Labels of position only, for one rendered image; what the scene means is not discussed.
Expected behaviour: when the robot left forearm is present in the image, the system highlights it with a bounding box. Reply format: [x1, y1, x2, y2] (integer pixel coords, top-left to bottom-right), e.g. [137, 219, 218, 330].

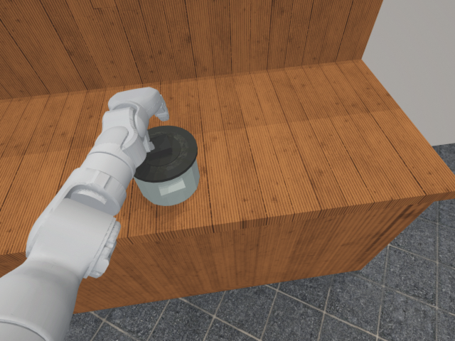
[26, 100, 149, 258]

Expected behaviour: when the pot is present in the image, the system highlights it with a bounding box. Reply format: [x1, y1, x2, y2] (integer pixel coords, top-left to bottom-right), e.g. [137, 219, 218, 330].
[133, 160, 200, 206]

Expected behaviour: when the robot left hand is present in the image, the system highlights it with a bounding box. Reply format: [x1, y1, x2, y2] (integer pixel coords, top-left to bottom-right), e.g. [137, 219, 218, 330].
[108, 87, 169, 153]

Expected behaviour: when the table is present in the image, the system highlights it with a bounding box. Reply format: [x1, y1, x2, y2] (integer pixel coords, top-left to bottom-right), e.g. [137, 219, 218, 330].
[0, 0, 455, 314]

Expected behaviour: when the knob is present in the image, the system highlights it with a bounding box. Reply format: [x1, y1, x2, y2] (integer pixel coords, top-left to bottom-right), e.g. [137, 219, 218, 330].
[149, 134, 173, 158]

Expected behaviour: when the robot left upper arm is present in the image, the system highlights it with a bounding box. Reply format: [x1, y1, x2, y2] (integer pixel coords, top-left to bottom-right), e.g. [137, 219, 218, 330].
[0, 197, 121, 341]

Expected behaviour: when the lid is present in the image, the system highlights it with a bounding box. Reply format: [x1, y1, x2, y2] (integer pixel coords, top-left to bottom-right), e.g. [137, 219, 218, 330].
[134, 126, 198, 183]

